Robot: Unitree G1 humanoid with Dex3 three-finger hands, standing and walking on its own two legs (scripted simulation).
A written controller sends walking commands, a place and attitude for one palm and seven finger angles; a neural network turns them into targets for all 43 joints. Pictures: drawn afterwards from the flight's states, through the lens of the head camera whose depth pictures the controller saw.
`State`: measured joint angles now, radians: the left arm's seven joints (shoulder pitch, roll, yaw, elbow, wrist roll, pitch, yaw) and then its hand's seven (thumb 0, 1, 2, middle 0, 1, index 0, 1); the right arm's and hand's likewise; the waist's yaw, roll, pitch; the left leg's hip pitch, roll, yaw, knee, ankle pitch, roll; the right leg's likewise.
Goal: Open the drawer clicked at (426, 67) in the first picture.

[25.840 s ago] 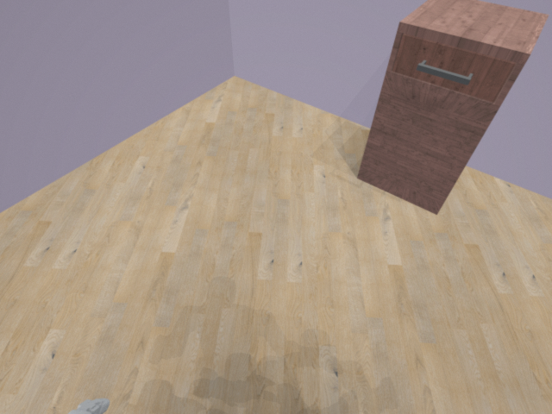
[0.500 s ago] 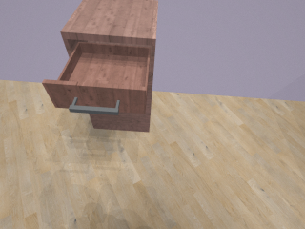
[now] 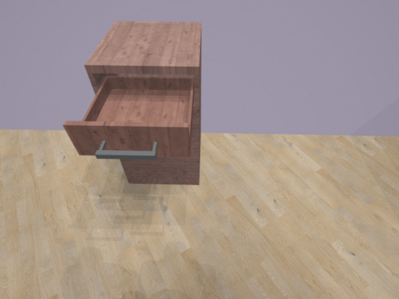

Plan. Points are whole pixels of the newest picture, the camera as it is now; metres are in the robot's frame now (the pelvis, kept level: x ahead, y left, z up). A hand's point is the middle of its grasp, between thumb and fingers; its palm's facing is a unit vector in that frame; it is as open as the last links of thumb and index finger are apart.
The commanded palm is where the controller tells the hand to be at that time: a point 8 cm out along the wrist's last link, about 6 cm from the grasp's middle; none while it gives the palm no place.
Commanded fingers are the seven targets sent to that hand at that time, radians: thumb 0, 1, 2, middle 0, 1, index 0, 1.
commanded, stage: let the arm hang, fingers relaxed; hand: left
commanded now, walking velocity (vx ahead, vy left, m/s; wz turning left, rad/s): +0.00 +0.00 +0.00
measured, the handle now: (127, 149) +0.55 +0.27 -0.09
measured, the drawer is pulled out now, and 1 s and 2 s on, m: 0.30 0.30 0.30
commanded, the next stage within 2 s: look to check the result in 0.18 s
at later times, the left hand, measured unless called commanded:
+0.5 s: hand out of the picture -0.03 +0.15 -0.18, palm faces +0.07 -0.98 -0.18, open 7.4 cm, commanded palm none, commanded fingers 0.00 0.90 0.90 -0.20 -0.30 -0.20 -0.30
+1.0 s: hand out of the picture -0.01 +0.14 -0.17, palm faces +0.08 -0.98 -0.18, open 7.4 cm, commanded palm none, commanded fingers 0.00 0.90 0.90 -0.20 -0.30 -0.20 -0.30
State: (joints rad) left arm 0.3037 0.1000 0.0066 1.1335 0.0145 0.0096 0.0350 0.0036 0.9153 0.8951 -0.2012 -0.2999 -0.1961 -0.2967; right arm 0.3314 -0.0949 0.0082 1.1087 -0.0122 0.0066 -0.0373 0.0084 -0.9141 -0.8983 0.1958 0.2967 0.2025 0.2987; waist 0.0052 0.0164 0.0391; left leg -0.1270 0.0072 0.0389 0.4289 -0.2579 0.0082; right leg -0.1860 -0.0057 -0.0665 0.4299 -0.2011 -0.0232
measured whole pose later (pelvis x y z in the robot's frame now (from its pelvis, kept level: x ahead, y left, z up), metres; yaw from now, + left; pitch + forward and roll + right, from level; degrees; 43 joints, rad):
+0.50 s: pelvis +0.00 -0.01 +0.00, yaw +0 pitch -2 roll +0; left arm 0.31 0.12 0.02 1.14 0.01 0.00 0.04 0.00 0.91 0.90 -0.20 -0.30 -0.19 -0.30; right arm 0.37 -0.10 0.00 1.12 -0.01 0.01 -0.04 0.01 -0.91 -0.90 0.19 0.30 0.20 0.30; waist 0.00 0.01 0.06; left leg -0.15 0.02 0.02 0.43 -0.25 -0.01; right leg -0.20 0.01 -0.08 0.43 -0.20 -0.04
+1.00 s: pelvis +0.00 -0.02 +0.00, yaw +1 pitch -2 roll +0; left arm 0.28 0.12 0.02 1.14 0.01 0.00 0.04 0.00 0.91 0.90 -0.20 -0.30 -0.20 -0.30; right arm 0.32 -0.10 -0.01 1.12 -0.01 0.01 -0.04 0.00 -0.91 -0.90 0.19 0.30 0.20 0.30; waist 0.00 0.01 0.06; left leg -0.13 0.04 0.01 0.41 -0.25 -0.03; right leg -0.18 0.02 -0.09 0.41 -0.20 -0.06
